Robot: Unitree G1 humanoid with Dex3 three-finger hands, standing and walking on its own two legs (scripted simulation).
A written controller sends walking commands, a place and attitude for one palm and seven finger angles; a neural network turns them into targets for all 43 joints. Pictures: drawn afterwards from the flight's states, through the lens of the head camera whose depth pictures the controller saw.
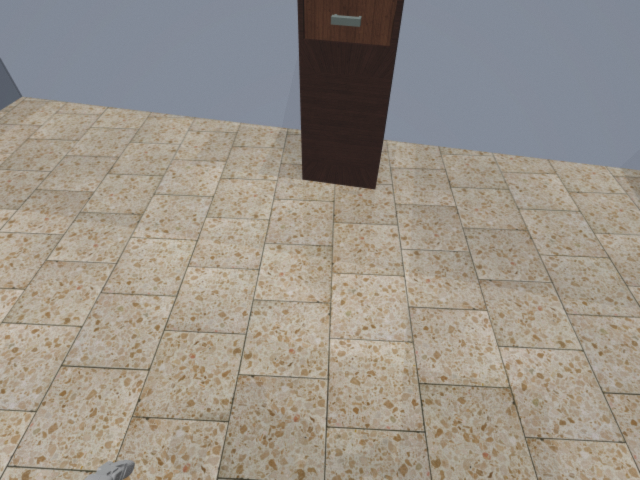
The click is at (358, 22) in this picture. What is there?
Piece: drawer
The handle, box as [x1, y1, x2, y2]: [331, 14, 361, 26]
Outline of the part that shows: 331,16 331,24 359,26 361,16 354,17 336,14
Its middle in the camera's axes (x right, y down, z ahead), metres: +0.09 -0.80 +1.41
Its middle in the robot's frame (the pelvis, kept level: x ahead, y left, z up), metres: +1.60 -0.03 +0.02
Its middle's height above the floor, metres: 0.79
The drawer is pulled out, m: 0.00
